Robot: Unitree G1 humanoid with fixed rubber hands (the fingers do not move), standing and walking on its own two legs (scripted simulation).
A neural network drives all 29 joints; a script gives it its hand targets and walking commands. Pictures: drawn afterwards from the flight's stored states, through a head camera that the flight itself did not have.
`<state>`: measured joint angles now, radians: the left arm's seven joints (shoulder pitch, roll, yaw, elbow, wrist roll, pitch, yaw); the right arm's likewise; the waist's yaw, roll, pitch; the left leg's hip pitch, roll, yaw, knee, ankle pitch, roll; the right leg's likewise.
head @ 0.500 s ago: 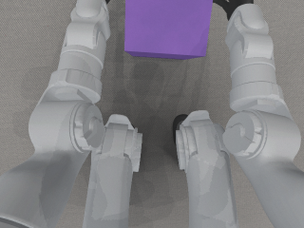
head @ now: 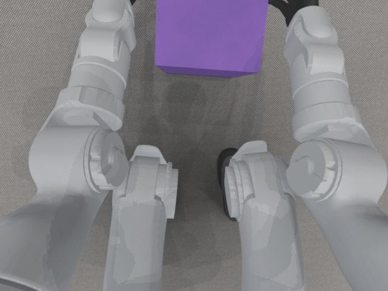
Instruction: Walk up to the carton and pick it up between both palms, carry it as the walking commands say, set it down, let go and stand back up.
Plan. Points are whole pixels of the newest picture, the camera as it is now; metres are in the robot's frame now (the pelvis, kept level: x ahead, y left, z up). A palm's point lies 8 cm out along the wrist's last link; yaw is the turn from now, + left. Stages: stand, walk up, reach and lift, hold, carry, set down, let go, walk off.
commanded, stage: set down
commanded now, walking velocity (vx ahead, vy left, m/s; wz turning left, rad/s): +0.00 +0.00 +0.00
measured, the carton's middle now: out of the picture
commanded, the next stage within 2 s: let go in 1.82 s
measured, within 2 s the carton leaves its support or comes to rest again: neither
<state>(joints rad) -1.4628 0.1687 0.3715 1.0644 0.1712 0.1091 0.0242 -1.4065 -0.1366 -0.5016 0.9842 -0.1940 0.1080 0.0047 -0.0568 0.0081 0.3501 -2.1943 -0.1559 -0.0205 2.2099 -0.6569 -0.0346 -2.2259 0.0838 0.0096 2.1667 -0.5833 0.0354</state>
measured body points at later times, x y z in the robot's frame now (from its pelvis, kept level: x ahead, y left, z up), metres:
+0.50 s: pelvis -0.01 +0.00 -0.01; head +0.37 -0.01 +0.23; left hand +0.55 +0.14 -0.20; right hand +0.53 -0.20 -0.20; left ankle +0.09 +0.10 -0.34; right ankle +0.11 -0.11 -0.34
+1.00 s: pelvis -0.01 -0.01 +0.08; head +0.34 -0.01 +0.36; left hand +0.56 +0.12 -0.06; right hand +0.54 -0.21 -0.05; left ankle +0.09 +0.11 -0.34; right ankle +0.11 -0.11 -0.34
